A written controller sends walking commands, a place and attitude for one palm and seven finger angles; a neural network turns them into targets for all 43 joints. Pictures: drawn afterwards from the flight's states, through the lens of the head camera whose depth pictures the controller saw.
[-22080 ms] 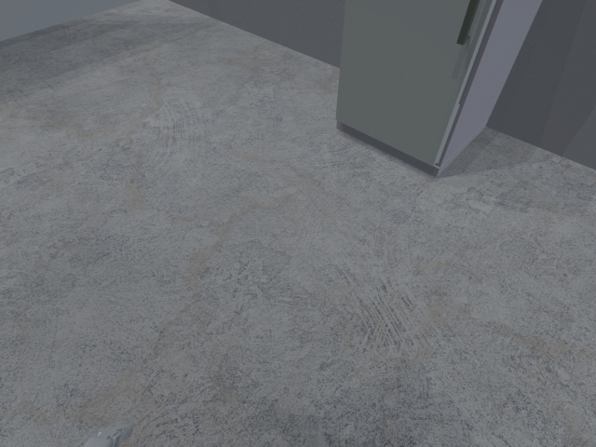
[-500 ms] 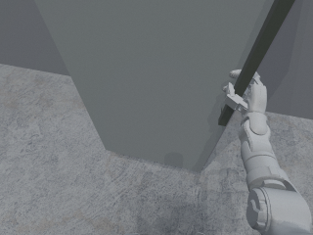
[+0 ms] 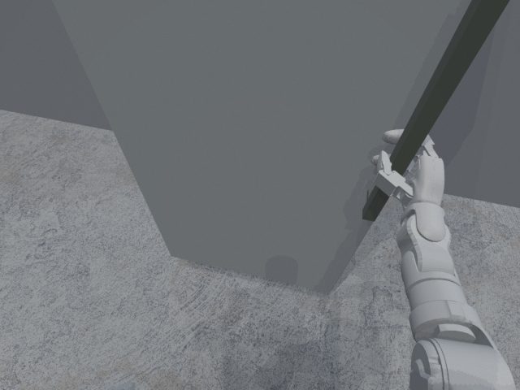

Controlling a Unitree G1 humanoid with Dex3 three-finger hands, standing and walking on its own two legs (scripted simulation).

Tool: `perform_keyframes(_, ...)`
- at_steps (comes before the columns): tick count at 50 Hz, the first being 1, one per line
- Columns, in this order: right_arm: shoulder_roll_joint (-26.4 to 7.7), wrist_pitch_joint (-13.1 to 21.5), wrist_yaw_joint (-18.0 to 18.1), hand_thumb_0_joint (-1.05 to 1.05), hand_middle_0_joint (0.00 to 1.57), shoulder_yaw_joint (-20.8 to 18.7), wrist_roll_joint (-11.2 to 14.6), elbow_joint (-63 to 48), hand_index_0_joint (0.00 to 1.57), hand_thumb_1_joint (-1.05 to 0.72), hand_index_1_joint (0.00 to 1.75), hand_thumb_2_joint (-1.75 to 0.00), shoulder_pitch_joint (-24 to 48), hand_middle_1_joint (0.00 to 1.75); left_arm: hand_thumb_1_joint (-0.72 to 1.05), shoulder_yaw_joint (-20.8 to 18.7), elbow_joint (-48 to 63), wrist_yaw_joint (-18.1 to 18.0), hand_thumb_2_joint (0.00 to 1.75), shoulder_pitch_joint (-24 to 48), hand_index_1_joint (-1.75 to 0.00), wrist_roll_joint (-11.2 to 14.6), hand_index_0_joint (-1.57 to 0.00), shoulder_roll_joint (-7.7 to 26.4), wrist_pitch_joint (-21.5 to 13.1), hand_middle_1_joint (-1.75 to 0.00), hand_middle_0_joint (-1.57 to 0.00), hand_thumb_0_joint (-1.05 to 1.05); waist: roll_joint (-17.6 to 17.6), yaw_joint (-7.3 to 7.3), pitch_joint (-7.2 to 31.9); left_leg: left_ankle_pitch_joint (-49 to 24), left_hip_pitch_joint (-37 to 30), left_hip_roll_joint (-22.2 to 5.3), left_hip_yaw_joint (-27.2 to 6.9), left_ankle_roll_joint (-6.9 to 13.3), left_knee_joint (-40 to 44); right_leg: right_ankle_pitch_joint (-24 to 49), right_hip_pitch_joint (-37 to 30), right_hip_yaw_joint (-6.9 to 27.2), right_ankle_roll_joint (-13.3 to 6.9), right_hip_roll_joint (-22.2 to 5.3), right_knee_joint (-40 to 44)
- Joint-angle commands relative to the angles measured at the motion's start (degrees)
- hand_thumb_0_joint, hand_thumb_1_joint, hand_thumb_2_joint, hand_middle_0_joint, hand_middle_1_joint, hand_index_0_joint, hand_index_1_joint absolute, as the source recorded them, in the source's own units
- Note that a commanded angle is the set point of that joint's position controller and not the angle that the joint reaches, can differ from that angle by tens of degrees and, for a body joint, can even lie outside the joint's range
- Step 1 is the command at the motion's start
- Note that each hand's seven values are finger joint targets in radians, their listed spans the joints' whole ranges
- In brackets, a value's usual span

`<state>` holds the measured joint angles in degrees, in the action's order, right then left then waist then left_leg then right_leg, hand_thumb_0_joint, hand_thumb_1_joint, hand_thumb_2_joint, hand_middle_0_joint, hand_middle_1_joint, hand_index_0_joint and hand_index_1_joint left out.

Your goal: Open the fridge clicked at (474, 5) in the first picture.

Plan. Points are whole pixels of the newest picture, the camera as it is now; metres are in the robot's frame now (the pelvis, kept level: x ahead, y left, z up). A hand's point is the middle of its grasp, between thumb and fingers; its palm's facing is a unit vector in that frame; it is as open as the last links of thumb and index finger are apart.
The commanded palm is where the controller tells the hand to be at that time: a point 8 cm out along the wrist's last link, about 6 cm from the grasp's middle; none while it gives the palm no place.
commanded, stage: grip the handle and tug to test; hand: right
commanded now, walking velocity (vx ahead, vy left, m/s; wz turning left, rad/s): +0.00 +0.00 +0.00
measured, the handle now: (416, 117) +0.49 -0.14 +0.17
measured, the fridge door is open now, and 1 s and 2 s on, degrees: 0 11 46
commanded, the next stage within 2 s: pull the door a little, standing still in 0.04 s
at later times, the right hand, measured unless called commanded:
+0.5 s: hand (383, 178) +0.43 -0.11 +0.10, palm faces +0.05 +1.00 +0.02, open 5.8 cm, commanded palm +0.37 -0.16 +0.10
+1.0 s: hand (370, 228) +0.34 -0.09 +0.10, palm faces +0.04 +0.97 -0.26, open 6.1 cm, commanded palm +0.31 -0.14 +0.10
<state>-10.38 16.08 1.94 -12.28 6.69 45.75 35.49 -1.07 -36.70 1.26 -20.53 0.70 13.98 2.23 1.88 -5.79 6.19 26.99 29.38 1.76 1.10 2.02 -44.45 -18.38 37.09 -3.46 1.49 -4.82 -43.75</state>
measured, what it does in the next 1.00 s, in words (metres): walks ahead: left foot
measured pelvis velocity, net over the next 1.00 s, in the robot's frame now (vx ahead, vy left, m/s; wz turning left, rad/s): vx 0.11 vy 0.02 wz -0.05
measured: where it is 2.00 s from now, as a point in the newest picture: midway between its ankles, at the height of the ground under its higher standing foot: outside the picture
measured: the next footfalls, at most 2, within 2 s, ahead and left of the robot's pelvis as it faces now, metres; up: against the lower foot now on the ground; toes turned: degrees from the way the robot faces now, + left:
left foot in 0.94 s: +0.18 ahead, +0.05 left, +0.00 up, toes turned +2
right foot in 1.26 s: +0.10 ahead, -0.04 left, +0.00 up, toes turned -16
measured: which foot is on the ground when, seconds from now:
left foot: down 0.00-0.78, up 0.80-0.92, down 0.94-1.00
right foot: down 0.00-0.98, up 1.00-1.00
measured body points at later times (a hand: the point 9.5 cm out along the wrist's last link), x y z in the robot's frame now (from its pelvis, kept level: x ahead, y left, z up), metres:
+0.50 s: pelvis +0.05 -0.01 +0.01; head +0.09 +0.01 +0.46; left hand +0.14 +0.24 -0.10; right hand +0.42 -0.17 +0.10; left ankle -0.05 +0.09 -0.69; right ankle +0.03 -0.15 -0.70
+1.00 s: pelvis +0.11 +0.02 +0.03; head +0.14 +0.11 +0.47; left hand +0.31 +0.22 -0.09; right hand +0.33 -0.14 +0.12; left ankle +0.14 +0.05 -0.71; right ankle +0.03 -0.15 -0.70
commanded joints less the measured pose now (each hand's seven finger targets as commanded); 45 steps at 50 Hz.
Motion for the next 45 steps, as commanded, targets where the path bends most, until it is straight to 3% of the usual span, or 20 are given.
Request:
perform_keyframes(1, -9.2, 3.7, -0.7, 0.00, 0.45, -1.6, 1.0, -17.6, 0.45, -0.90, 1.40, -0.90, 10.0, 1.40, 0.90, -3.1, 7.4, -0.3, 0.90, -1.9, -0.30, 0.0, -0.20, 7.4, -2.0, -0.30, -0.20, 0.00, -4.1, 4.39, 22.6, -46.3, -10.4, 0.4, -0.4, -2.7, 4.8, 23.5, -17.9, 0.4, -3.7, 5.3, 0.4)
perform_keyframes(3, -10.1, 3.0, -0.9, 0.00, 0.45, -2.2, 1.3, -19.7, 0.45, -0.90, 1.40, -0.90, 8.6, 1.40, 0.90, -3.0, 7.6, -0.4, 0.90, -1.4, -0.30, 0.1, -0.20, 7.5, -1.8, -0.30, -0.20, 0.00, -5.1, 4.44, 21.8, -50.5, -11.8, 0.0, -0.7, -3.2, 4.7, 24.0, -17.4, 0.1, -3.6, 5.3, 0.8)
perform_keyframes(7, -10.2, 1.9, -1.0, 0.00, 0.45, -2.5, 1.3, -24.3, 0.45, -0.90, 1.40, -0.90, 4.6, 1.40, 0.90, -2.9, 8.6, -0.4, 0.90, -0.5, -0.30, 0.3, -0.20, 7.0, -1.7, -0.30, -0.20, 0.00, -2.7, 5.56, 22.2, -54.2, -13.5, -0.4, -0.7, -3.2, 4.6, 26.7, -18.8, -0.3, -3.4, 5.4, 1.2)
perform_keyframes(8, -9.6, 1.5, -0.9, 0.00, 0.45, -0.9, 1.2, -24.1, 0.45, -0.90, 1.40, -0.90, 9.2, 1.40, 0.90, -2.7, 8.1, -0.5, 0.90, -0.6, -0.30, 0.1, -0.20, 7.1, -1.5, -0.30, -0.20, 0.00, -2.4, 3.79, 20.2, -52.5, -12.2, -0.2, -0.4, -3.0, 5.0, 26.2, -18.9, -0.1, -3.5, 5.4, 1.2)
perform_keyframes(11, -4.1, 0.8, 0.0, 0.00, 0.45, 3.7, 1.0, -23.2, 0.45, -0.90, 1.40, -0.90, 14.9, 1.40, 0.90, -3.1, 6.9, -0.5, 0.90, -1.2, -0.30, -0.1, -0.20, 6.8, -1.8, -0.30, -0.20, 0.00, -3.9, 1.49, 18.2, -46.4, -8.0, 0.5, 0.2, -2.9, 5.8, 25.1, -20.2, 0.9, -3.5, 5.0, 0.6)
perform_keyframes(15, -3.1, 0.7, 0.4, 0.00, 0.45, 4.0, 0.5, -26.4, 0.45, -0.90, 1.40, -0.90, 7.4, 1.40, 0.90, -3.3, 7.4, -0.1, 0.90, -0.5, -0.30, -0.4, -0.20, 6.6, -2.1, -0.30, -0.20, 0.00, -1.3, 3.66, 22.1, -51.2, -9.9, 0.0, 0.2, -2.7, 4.7, 30.7, -23.2, 0.8, -3.3, 5.0, 0.4)
perform_keyframes(18, -2.3, 0.0, -0.2, 0.00, 0.45, 5.0, 0.9, -30.0, 0.45, -0.90, 1.40, -0.90, 1.5, 1.40, 0.90, -3.1, 8.4, 0.2, 0.90, 0.1, -0.30, -0.4, -0.20, 6.3, -2.0, -0.30, -0.20, 0.00, -3.0, 4.85, 24.2, -58.9, -14.3, -0.8, 0.2, -3.3, 4.0, 34.9, -23.2, 0.5, -3.5, 5.3, 0.5)
perform_keyframes(21, -1.1, -0.3, -0.6, 0.00, 0.45, 6.6, 1.3, -34.6, 0.45, -0.90, 1.40, -0.90, -4.1, 1.40, 0.90, -3.0, 10.0, 0.3, 0.90, 1.6, -0.30, -0.2, -0.20, 6.0, -2.1, -0.30, -0.20, 0.00, -4.6, 5.72, 22.8, -52.8, -15.2, -0.3, 1.0, -2.5, 5.0, 33.5, -23.5, 0.9, -3.4, 4.9, 2.1)
perform_keyframes(22, -1.0, 0.1, -0.6, 0.00, 0.45, 6.8, 1.4, -37.5, 0.45, -0.90, 1.40, -0.90, -5.4, 1.40, 0.90, -2.9, 10.5, 0.5, 0.90, 2.8, -0.30, 0.1, -0.20, 5.7, -2.3, -0.30, -0.20, 0.00, -2.8, 6.05, 21.9, -50.8, -13.8, -0.1, 1.0, -2.5, 5.4, 32.7, -24.4, 0.9, -3.3, 4.6, 2.6)
perform_keyframes(26, 0.4, 1.2, -0.7, 0.00, 0.45, 8.8, 2.0, -45.2, 0.45, -0.90, 1.40, -0.90, -17.4, 1.40, 0.90, -2.4, 12.6, 0.9, 0.90, 5.6, -0.30, 0.1, -0.20, 5.1, -3.1, -0.30, -0.20, 0.00, -3.1, 7.41, 17.0, -44.4, -14.9, 0.1, 1.5, -1.7, 7.0, 29.6, -23.6, 1.2, -3.3, 4.5, 4.4)
perform_keyframes(32, 2.8, -2.2, -1.3, 0.00, 0.45, 12.0, 2.4, -67.2, 0.45, -0.90, 1.40, -0.90, -44.8, 1.40, 0.90, -1.4, 17.4, 1.4, 0.90, 8.8, -0.30, 0.4, -0.20, 3.3, -3.3, -0.30, -0.20, 0.00, -4.2, 9.54, 17.6, -66.5, -24.3, -2.9, 1.0, -3.9, 5.8, 38.1, -23.2, -0.6, -3.1, 4.6, 4.9)
perform_keyframes(33, 3.0, -3.1, -1.0, 0.00, 0.45, 13.3, 2.2, -73.2, 0.45, -0.90, 1.40, -0.90, -44.8, 1.40, 0.90, -1.4, 17.9, 1.3, 0.90, 9.5, -0.30, 0.5, -0.20, 3.0, -3.3, -0.30, -0.20, 0.00, -3.4, 8.92, 17.3, -64.6, -24.0, -2.5, 1.4, -3.6, 6.1, 38.8, -24.5, -0.6, -3.2, 4.4, 5.4)
perform_keyframes(34, -9.9, -1.9, 0.0, 0.00, 0.45, 9.7, -4.3, -67.3, 0.45, -0.90, 1.40, -0.90, -17.2, 1.40, 0.90, -0.7, 13.3, -2.7, 0.90, 8.3, -0.30, 0.0, -0.20, 5.1, -2.2, -0.30, -0.20, 0.00, -4.3, 3.15, 10.1, -61.9, -19.1, -3.2, -0.2, -4.9, 9.3, 37.6, -29.1, -1.6, -4.7, 4.6, 7.7)
perform_keyframes(35, -4.7, -3.2, 0.5, 0.00, 0.45, 11.4, -4.1, -59.8, 0.45, -0.90, 1.40, -0.90, -24.4, 1.40, 0.90, -1.1, 12.4, -4.0, 0.90, 8.7, -0.30, -0.6, -0.20, 4.4, -1.7, -0.30, -0.20, 0.00, -2.2, 3.06, 9.1, -56.0, -15.4, -2.6, 2.1, -5.1, 9.3, 41.8, -33.4, 0.0, -5.0, 3.5, 8.7)
perform_keyframes(36, -4.1, -4.1, 0.7, 0.00, 0.45, 12.9, -4.1, -62.9, 0.45, -0.90, 1.40, -0.90, -28.1, 1.40, 0.90, -1.2, 13.3, -4.3, 0.90, 8.8, -0.30, -0.8, -0.20, 5.5, -1.5, -0.30, -0.20, 0.00, 0.5, 3.14, 8.7, -50.0, -11.9, -1.4, 3.2, -5.4, 6.6, 49.5, -37.1, 2.2, -5.6, 2.2, 9.6)
perform_keyframes(37, -1.1, -5.2, 0.4, 0.00, 0.45, 15.6, -4.1, -64.6, 0.45, -0.90, 1.40, -0.90, -32.5, 1.40, 0.90, -0.7, 14.1, -4.5, 0.90, 9.9, -0.30, -0.9, -0.20, 4.9, -1.5, -0.30, -0.20, 0.00, 6.1, 2.39, 8.0, -38.1, -4.4, 1.2, 4.0, -5.6, 1.0, 63.2, -46.2, 4.7, -6.7, 0.4, 11.5)
perform_keyframes(38, 0.1, -5.8, 0.3, 0.00, 0.45, 17.3, -4.1, -66.9, 0.45, -0.90, 1.40, -0.90, -33.7, 1.40, 0.90, -0.7, 14.4, -4.1, 0.90, 9.8, -0.30, -1.8, -0.20, 4.9, -1.6, -0.30, -0.20, 0.00, 12.7, 1.73, 6.6, -17.6, 4.1, 3.0, 4.1, -5.1, -3.8, 75.3, -53.8, 8.6, -7.9, -2.7, 13.5)
perform_keyframes(39, 0.5, -6.7, 0.8, 0.00, 0.45, 17.7, -4.6, -67.3, 0.45, -0.90, 1.40, -0.90, -36.8, 1.40, 0.90, -0.7, 14.5, -3.6, 0.90, 9.9, -0.30, -2.7, -0.20, 4.5, -1.5, -0.30, -0.20, 0.00, 15.5, 2.38, 5.8, -3.5, 6.5, 3.2, 3.4, -3.9, -4.5, 79.1, -55.5, 11.4, -8.3, -5.0, 14.9)
perform_keyframes(41, 0.9, -9.0, 1.7, 0.00, 0.45, 18.0, -5.2, -67.8, 0.45, -0.90, 1.40, -0.90, -41.0, 1.40, 0.90, -0.3, 14.8, -3.7, 0.90, 10.9, -0.30, -3.5, -0.20, 4.1, -1.2, -0.30, -0.20, 0.00, 12.5, 3.12, 2.7, -0.6, 5.3, 1.6, 2.8, -2.9, 1.1, 75.3, -53.0, 12.6, -7.5, -5.9, 15.8)
perform_keyframes(45, -1.1, -10.2, 2.2, 0.00, 0.45, 16.4, -5.1, -68.9, 0.45, -0.90, 1.40, -0.90, -47.8, 1.40, 0.90, 0.4, 16.4, -4.2, 0.90, 12.0, -0.30, -2.0, -0.20, 2.4, -1.1, -0.30, -0.20, 0.00, 5.1, 2.97, 5.5, -19.3, -6.7, -0.1, 3.3, -3.3, 18.5, 61.3, -49.3, 8.4, -4.8, -3.8, 15.1)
